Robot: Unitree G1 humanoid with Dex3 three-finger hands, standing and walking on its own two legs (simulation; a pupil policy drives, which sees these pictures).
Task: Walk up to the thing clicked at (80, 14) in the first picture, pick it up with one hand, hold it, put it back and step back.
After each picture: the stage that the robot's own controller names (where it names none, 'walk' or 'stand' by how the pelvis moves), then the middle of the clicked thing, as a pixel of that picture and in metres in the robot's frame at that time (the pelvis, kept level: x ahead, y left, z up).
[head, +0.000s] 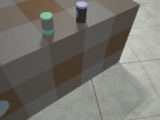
stand; (81, 12) +0.87 +0.01 -0.04
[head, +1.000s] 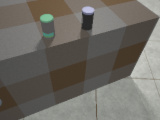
rise first; (87, 18) +0.79 +0.00 -0.02
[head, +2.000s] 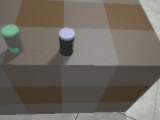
rise first; (66, 42) +0.53 +0.12 -0.02
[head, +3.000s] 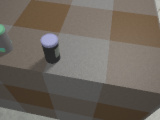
stand; (51, 49) +0.48 +0.16 +0.00
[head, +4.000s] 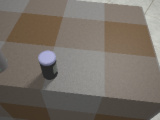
stand; (48, 65) +0.43 +0.14 -0.03
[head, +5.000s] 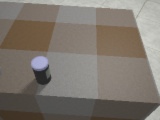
stand; (41, 70) +0.43 +0.17 -0.04
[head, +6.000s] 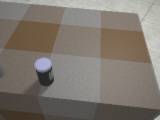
stand; (45, 72) +0.42 +0.16 -0.04
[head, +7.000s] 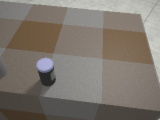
stand; (46, 72) +0.42 +0.15 -0.04
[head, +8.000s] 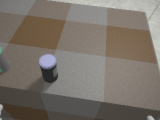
rise first; (49, 69) +0.43 +0.15 -0.04
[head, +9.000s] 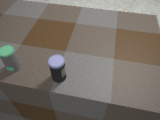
go down; (57, 69) +0.44 +0.13 -0.04
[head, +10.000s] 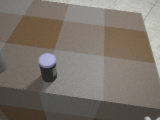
go down; (48, 68) +0.44 +0.12 -0.03
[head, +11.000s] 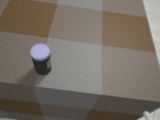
go down; (41, 60) +0.43 +0.13 -0.01
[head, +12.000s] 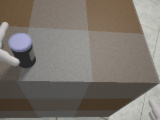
close in; (23, 51) +0.45 +0.14 +0.02
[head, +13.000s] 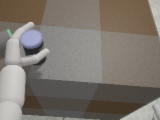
close; (34, 48) +0.44 +0.13 +0.03
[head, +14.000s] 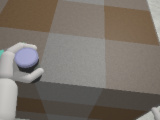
lift; (29, 66) +0.38 +0.16 +0.04
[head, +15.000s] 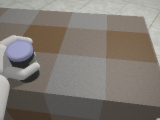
lift; (24, 62) +0.32 +0.17 +0.17
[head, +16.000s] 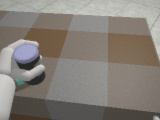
hold; (30, 65) +0.33 +0.16 +0.15
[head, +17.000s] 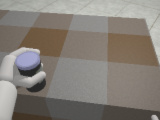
hold; (32, 72) +0.32 +0.16 +0.12
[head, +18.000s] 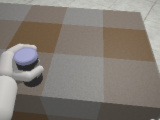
crouch; (29, 68) +0.35 +0.17 +0.10
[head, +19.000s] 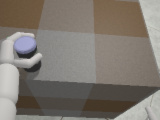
lower; (28, 55) +0.43 +0.15 +0.02
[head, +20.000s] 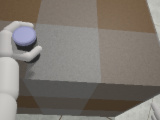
lower; (27, 46) +0.45 +0.14 +0.03
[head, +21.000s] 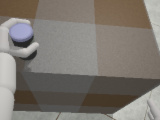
lower; (24, 42) +0.46 +0.15 +0.04
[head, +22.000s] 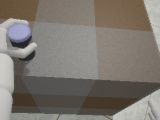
lower; (22, 43) +0.46 +0.15 +0.03
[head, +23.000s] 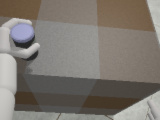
lower; (25, 43) +0.46 +0.15 +0.03
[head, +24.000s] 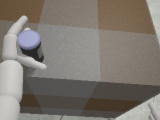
withdraw; (31, 49) +0.44 +0.14 +0.03
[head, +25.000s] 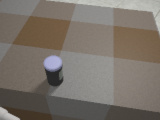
sink last; (54, 71) +0.41 +0.12 -0.01
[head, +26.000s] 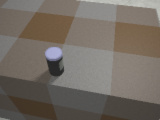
stand; (55, 62) +0.45 +0.13 -0.01
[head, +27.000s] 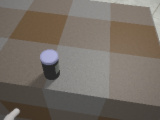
stand; (50, 65) +0.43 +0.13 -0.01
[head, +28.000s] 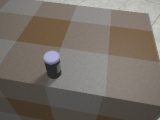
stand; (53, 65) +0.46 +0.14 -0.04
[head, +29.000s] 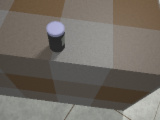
walk; (56, 37) +0.51 +0.09 -0.02
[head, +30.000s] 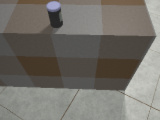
walk; (55, 15) +0.71 +0.17 -0.02
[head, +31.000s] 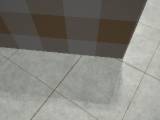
walk; out of the picture +1.04 +0.11 -0.02
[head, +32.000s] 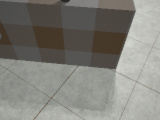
stand; out of the picture +1.11 +0.13 -0.03
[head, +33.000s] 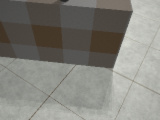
stand; out of the picture +1.13 +0.13 -0.04
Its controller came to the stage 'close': yes
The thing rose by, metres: 0.20
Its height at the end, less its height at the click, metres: +0.00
